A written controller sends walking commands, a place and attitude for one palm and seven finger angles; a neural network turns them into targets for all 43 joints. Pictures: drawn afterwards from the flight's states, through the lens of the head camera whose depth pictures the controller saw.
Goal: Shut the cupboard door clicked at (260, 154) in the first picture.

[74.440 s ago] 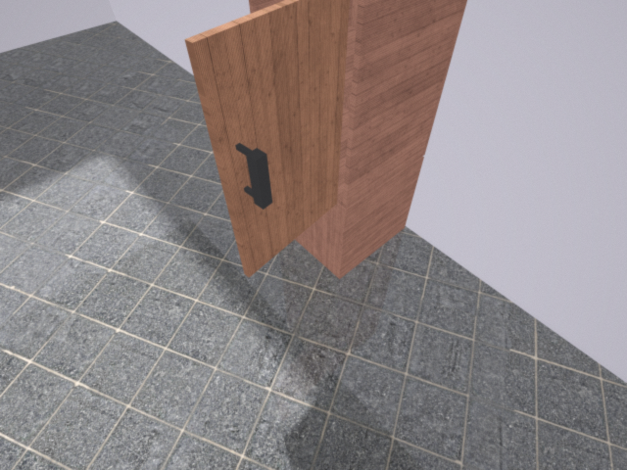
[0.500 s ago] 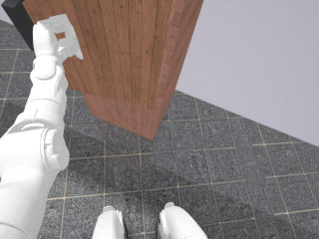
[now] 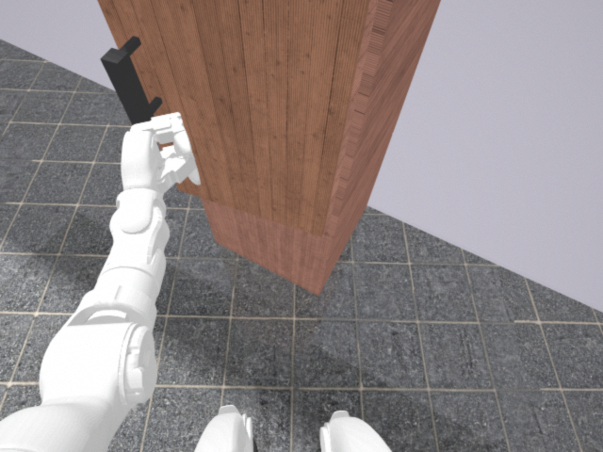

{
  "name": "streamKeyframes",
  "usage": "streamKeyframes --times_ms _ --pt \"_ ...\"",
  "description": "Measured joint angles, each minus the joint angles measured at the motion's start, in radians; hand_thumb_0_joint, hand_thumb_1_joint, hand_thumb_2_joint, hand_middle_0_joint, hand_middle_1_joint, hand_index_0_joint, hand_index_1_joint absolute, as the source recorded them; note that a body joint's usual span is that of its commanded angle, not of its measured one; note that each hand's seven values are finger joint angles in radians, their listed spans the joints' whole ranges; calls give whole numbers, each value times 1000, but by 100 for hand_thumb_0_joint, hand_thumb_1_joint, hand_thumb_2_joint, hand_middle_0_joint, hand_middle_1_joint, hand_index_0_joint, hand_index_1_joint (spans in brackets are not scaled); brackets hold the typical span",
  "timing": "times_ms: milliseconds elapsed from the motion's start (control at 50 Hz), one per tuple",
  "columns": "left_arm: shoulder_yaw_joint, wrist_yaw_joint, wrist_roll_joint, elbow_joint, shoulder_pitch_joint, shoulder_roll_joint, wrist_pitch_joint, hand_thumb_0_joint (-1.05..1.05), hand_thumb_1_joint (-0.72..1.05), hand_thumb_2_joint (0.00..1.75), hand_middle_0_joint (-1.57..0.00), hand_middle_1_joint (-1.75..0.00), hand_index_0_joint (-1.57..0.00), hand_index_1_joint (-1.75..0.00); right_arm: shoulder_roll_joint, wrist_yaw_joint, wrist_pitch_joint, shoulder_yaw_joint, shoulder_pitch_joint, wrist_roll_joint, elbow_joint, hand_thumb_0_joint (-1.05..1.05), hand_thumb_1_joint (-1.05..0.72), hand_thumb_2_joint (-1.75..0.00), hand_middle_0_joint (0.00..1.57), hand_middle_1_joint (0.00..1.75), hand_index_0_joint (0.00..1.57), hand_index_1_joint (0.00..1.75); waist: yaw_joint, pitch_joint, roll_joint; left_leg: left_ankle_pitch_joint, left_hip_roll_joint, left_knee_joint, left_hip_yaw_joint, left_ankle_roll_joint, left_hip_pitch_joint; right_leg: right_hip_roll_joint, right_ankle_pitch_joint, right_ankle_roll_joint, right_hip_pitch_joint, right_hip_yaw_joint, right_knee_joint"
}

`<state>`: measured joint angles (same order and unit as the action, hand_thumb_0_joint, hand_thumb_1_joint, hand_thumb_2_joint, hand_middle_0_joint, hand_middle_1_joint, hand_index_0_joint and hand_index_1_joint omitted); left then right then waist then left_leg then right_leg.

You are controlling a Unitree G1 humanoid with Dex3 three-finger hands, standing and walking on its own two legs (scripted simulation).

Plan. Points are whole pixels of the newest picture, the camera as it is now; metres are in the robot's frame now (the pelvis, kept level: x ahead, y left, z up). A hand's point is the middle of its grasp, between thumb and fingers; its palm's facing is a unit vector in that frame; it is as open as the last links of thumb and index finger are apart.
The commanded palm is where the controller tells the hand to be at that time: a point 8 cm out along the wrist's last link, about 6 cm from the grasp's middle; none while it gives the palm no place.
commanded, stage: draw the hand back to the body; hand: left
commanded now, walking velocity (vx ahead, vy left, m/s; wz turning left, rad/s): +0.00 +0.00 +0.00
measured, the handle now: (138, 83) +0.65 +0.21 +0.07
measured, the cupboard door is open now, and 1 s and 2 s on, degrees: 9 9 9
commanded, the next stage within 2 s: step back with the hand held close in 1.70 s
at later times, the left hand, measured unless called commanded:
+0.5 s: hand (121, 196) +0.39 +0.17 +0.13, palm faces +0.06 -1.00 -0.02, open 3.1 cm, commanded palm +0.35 +0.22 +0.13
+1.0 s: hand out of the picture +0.27 +0.25 +0.19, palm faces +0.30 -0.92 -0.27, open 3.8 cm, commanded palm +0.23 +0.28 +0.21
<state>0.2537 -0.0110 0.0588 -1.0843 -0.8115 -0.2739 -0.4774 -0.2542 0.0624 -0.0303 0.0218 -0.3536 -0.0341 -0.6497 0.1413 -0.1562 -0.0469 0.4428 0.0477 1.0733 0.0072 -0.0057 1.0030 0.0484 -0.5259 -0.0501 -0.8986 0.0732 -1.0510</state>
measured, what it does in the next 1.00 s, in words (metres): rises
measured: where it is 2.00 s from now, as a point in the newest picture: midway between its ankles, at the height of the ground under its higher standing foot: outside the picture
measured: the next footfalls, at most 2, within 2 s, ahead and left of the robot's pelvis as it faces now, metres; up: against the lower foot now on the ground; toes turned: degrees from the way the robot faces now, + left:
none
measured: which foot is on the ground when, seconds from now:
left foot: down 0.00-1.00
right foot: down 0.00-1.00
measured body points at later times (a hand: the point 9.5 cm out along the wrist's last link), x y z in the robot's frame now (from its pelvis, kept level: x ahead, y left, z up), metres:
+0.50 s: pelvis -0.01 +0.01 +0.04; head +0.03 +0.01 +0.49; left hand +0.38 +0.23 +0.13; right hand +0.06 -0.25 -0.08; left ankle +0.03 +0.12 -0.66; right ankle -0.02 -0.09 -0.66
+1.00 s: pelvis +0.01 +0.02 +0.08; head +0.00 +0.00 +0.53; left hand +0.25 +0.29 +0.21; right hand +0.22 -0.18 +0.00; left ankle +0.03 +0.12 -0.66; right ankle -0.02 -0.09 -0.66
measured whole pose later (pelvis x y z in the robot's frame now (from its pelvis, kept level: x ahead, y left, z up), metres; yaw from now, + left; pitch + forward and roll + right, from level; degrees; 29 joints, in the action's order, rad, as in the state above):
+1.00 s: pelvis +0.01 +0.02 +0.08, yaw +1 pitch -1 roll -1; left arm 0.15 0.08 0.08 0.04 0.15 -0.31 -0.07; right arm -0.22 -0.07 0.01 -0.06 -0.17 0.04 -0.55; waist -0.04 -0.03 -0.06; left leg 0.24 -0.01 0.49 0.04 -0.03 0.24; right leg 0.01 -0.30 -0.01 -0.14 0.03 -0.46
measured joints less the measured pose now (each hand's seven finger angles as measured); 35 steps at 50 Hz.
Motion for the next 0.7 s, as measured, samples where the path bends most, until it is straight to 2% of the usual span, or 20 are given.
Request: streamKeyframes --times_ms 80,180,240,300,440,560,640,700 --pt "7 8 5 -37 -7 7 26 2 90 90 -130 -150 -131 -150 9 -4 -7 -9 10 4 12 0 -90 -90 20 30 20 30 -2 -7 -5 -6 -2 -15 9 -4 -27 -2 6 4 23 -9 11" --pt "37 9 8 -52 -3 4 13 2 90 90 -130 -150 -131 -150 21 -5 -8 -22 3 4 26 0 -90 -90 20 30 20 30 -2 -4 3 -16 -1 -26 18 -6 -41 -3 16 6 30 -17 15" --pt "45 -6 10 21 57 0 -4 2 90 90 -130 -150 -130 -150 23 -7 -14 -21 -9 9 35 0 -90 -90 20 30 20 30 -9 2 5 -20 1 -37 27 -8 -59 0 23 7 43 -27 23" --pt "26 -29 33 138 162 5 6 2 90 90 -130 -150 -130 -150 17 -12 -23 -15 -30 23 40 0 -90 -90 20 30 20 30 -26 6 -3 -26 3 -65 36 -10 -104 2 34 10 86 -36 53" --pt "-30 -68 108 318 344 26 112 2 90 90 -130 -150 -130 -150 7 -47 -23 -20 -42 63 38 1 -90 -90 20 30 20 30 -67 16 -8 -59 -3 -166 34 -15 -257 0 74 17 245 -37 168" --pt "-60 -97 136 482 467 17 140 2 90 90 -130 -150 -130 -150 -1 -68 16 -24 8 77 57 1 -90 -90 20 30 20 30 -86 24 0 -85 -10 -230 31 -17 -352 -4 103 20 344 -35 239" --pt "-74 -135 163 576 554 9 190 2 90 90 -128 -147 -128 -147 -10 -79 36 -28 51 90 78 1 -90 -90 20 30 20 30 -106 31 -4 -98 -17 -266 33 -21 -407 -9 117 24 401 -36 276" --pt "-114 -69 105 689 644 -1 249 2 90 90 -123 -143 -124 -143 -3 -101 23 -27 90 92 94 1 -90 -90 19 30 20 30 -121 52 -6 -118 -26 -318 38 -23 -475 -17 134 29 466 -41 324"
